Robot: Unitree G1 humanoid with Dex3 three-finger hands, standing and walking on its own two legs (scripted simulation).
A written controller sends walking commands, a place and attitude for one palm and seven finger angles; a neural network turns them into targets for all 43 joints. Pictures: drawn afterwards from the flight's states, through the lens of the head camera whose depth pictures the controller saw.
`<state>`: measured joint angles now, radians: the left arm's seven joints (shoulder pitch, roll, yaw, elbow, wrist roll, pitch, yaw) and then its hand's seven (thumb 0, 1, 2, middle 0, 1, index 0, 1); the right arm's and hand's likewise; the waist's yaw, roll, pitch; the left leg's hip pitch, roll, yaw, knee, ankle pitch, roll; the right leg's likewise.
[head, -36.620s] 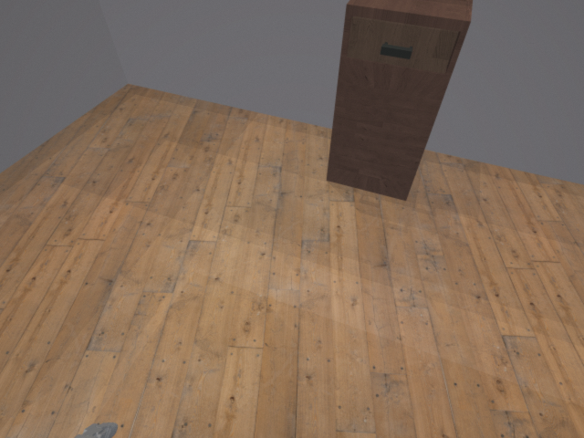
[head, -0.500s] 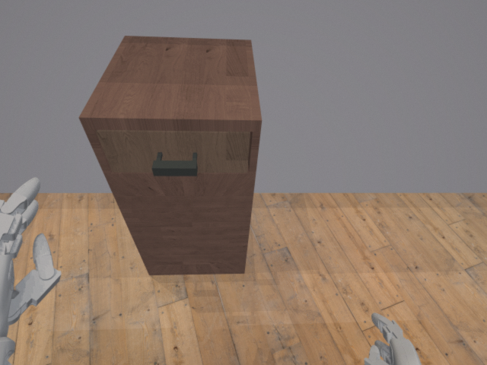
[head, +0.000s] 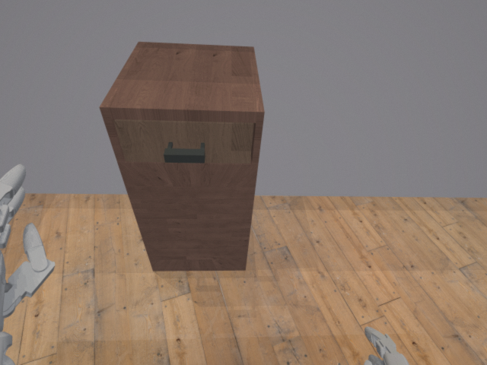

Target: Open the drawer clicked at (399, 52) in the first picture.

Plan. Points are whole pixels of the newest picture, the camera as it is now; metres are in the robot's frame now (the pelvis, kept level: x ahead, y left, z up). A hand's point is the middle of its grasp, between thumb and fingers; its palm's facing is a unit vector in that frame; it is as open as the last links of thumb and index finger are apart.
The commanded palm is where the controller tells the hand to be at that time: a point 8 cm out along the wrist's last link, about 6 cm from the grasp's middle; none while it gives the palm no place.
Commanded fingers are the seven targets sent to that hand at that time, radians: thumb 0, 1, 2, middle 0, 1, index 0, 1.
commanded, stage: step back with the hand held close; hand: left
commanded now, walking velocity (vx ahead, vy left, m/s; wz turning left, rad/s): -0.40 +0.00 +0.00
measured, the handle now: (185, 150) +0.66 +0.18 -0.04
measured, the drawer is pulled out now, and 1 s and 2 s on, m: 0.00 0.00 0.00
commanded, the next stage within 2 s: stop stepping back and stand still in 0.52 s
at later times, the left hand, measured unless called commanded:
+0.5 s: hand out of the picture +0.10 +0.24 +0.17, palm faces +0.44 -0.80 -0.40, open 7.4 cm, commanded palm +0.04 +0.27 +0.19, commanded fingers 0.00 0.90 0.90 -0.20 -0.30 -0.20 -0.30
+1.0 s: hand out of the picture +0.03 +0.21 +0.17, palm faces +0.33 -0.85 -0.42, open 7.4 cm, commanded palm -0.03 +0.24 +0.19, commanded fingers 0.00 0.90 0.90 -0.20 -0.30 -0.20 -0.30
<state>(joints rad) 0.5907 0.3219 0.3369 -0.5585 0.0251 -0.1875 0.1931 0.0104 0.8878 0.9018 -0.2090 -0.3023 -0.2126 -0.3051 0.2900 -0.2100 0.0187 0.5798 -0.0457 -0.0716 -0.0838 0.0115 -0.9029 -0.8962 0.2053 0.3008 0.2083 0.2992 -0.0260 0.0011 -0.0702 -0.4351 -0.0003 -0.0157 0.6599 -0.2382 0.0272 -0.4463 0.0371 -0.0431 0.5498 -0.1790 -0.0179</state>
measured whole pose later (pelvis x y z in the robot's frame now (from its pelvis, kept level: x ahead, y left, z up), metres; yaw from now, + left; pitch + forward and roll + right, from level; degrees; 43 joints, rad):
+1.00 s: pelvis -0.17 -0.03 +0.01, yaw -2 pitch +1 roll +0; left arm 0.65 0.40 0.36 -0.56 -0.02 -0.21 0.16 0.01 0.89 0.90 -0.21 -0.30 -0.21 -0.31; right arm 0.28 -0.24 0.00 0.60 0.00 -0.10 -0.08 0.01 -0.91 -0.90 0.20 0.30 0.20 0.30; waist -0.03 -0.06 -0.06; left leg -0.27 -0.02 0.03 0.49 -0.25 0.03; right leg -0.25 0.04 -0.01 0.49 -0.26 -0.03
